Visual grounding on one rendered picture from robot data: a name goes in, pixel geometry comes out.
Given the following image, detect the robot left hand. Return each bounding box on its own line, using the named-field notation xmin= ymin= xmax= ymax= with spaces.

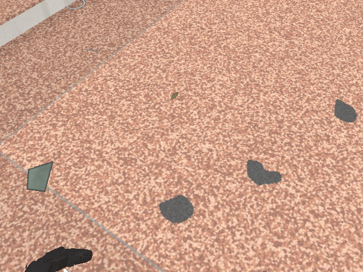
xmin=25 ymin=247 xmax=92 ymax=272

